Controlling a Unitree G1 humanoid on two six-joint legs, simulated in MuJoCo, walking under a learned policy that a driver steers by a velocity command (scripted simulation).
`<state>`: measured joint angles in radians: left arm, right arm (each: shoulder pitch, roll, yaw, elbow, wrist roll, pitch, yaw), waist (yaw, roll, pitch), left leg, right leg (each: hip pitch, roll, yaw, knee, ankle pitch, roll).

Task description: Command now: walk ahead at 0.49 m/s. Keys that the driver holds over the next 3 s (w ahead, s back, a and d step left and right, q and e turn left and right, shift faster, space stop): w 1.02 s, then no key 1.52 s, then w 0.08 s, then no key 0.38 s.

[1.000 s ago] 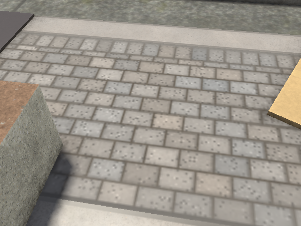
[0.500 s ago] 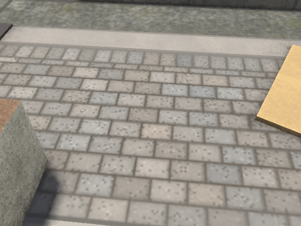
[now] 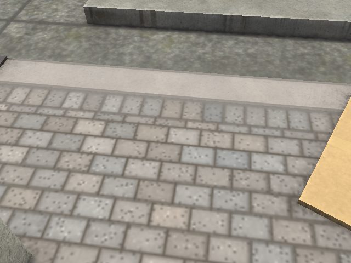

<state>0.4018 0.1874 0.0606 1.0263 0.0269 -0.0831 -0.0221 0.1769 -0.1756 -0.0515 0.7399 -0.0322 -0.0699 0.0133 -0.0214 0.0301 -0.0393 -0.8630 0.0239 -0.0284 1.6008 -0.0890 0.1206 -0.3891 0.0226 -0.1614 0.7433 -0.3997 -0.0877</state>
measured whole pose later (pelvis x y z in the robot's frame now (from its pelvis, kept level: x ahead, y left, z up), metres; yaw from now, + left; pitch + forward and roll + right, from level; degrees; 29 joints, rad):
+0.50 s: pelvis +0.31 +0.01 +0.03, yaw -1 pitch +1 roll +1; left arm 0.28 0.22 0.05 0.83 0.03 -0.07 -0.01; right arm 0.33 -0.21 -0.07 0.89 -0.02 -0.09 0.01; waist -0.01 -0.03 0.01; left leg -0.18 -0.09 0.11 0.33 -0.18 0.11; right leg -0.50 -0.05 0.01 1.16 -0.28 -0.06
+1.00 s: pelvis +0.60 -0.06 +0.03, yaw +0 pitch +0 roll +0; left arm 0.28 0.23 0.06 0.88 0.02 -0.08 -0.01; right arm 0.30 -0.23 -0.05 0.90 -0.03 -0.06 0.01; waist 0.00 0.03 0.04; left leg -0.42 0.03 0.00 1.14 -0.30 0.07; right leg -0.26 0.06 -0.11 0.41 -0.16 -0.10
